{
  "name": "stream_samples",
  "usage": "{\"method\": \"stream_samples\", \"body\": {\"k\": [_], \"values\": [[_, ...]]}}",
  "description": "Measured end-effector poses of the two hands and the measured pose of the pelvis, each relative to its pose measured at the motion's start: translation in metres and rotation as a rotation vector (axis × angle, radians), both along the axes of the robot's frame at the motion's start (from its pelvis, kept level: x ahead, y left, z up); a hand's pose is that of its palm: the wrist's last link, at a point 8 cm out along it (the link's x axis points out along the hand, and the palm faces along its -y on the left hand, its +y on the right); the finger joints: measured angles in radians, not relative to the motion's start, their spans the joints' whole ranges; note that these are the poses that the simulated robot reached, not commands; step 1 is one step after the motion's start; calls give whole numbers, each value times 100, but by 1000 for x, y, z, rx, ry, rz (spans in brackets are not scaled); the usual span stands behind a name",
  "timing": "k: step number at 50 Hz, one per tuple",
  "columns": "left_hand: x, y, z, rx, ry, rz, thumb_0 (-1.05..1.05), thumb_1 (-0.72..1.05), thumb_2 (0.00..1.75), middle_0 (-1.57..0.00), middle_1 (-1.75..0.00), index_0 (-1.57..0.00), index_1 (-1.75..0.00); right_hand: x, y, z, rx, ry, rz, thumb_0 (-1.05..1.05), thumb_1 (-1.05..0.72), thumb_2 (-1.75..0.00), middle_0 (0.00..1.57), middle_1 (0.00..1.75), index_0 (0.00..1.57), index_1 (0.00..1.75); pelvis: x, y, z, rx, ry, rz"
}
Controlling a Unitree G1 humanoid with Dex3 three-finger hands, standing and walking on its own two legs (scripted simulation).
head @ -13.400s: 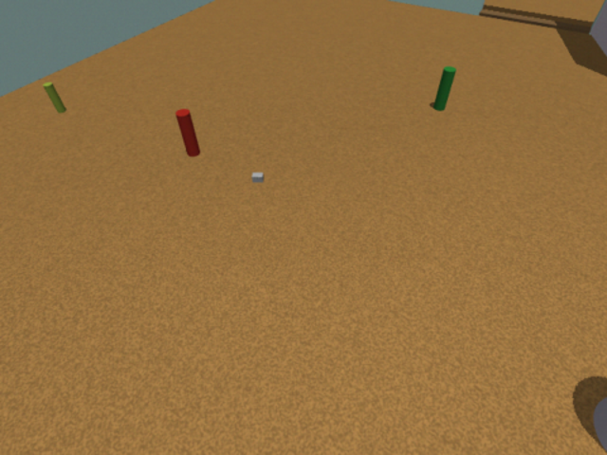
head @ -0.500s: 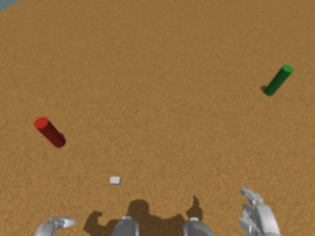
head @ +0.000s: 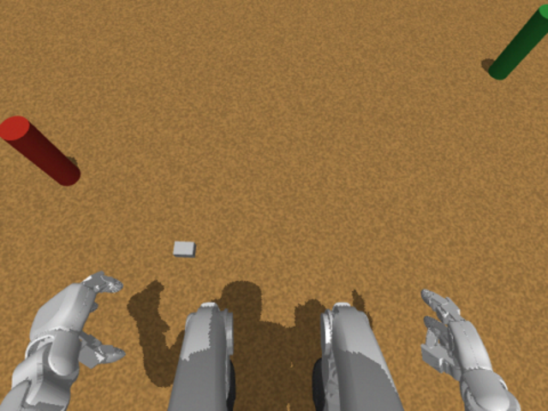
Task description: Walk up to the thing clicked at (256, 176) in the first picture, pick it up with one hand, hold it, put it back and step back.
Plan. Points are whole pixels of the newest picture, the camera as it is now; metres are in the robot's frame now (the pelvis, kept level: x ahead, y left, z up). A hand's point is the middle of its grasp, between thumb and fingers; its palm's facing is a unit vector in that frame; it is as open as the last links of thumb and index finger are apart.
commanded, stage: rise first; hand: left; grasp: from above
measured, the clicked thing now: (184, 249) +0.47 +0.25 -0.51
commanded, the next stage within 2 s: none
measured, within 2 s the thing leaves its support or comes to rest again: neither
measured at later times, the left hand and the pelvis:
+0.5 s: hand (132, 283) +0.35 +0.30 -0.30, palm faces -0.48 -0.15 -0.87, open 11.1 cm; pelvis -0.05 +0.01 -0.15, yaw -4 degrees
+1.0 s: hand (147, 269) +0.39 +0.29 -0.36, palm faces -0.48 -0.01 -0.88, open 11.5 cm; pelvis -0.04 +0.01 -0.20, yaw -5 degrees
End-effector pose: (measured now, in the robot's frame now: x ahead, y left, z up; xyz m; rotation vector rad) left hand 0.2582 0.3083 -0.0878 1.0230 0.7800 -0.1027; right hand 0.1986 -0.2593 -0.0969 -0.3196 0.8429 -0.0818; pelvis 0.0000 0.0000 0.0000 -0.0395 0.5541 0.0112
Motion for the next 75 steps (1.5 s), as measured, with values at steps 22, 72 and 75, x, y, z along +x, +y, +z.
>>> {"method": "stream_samples", "body": {"k": [22, 72, 75], "values": [[87, -4, -140, 209, -101, -411, 0, -7, 62, -54, -58, -53, -58, -157, -18, -160, -46, 419, -118, 1, -92, -91, 20, 30, 20, 29, -48, 3, -144, -47, 8, -39], [156, -24, -242, 331, -130, -534, 0, -11, 66, -45, -61, -44, -61, -185, -13, -213, -93, 612, -88, 0, -90, -90, 20, 30, 20, 29, -32, 6, -211, -78, 23, -63], [158, -24, -244, 327, -127, -533, 0, -11, 66, -45, -62, -44, -61, -185, -12, -213, -90, 612, -86, 0, -90, -90, 21, 30, 20, 29, -31, 6, -212, -80, 24, -64]]}}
